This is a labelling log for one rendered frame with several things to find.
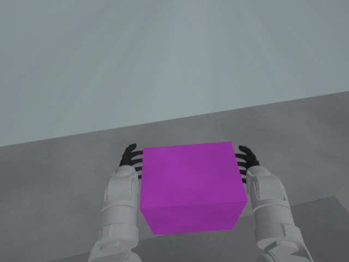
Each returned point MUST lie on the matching right robot hand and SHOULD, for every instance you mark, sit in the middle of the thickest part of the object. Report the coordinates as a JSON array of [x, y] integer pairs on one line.
[[250, 159]]

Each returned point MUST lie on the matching left robot forearm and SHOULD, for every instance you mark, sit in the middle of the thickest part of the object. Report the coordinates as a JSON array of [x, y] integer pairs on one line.
[[118, 232]]

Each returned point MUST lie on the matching carton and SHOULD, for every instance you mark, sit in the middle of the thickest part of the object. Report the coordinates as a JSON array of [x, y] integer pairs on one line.
[[191, 188]]

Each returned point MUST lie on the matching left robot upper arm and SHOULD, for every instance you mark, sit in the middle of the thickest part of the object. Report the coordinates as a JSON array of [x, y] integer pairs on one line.
[[119, 257]]

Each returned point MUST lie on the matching left robot hand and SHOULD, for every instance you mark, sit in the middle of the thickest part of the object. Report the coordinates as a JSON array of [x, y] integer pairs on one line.
[[127, 156]]

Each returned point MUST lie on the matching right robot forearm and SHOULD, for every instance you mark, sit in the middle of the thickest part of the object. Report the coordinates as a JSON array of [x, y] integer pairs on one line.
[[275, 229]]

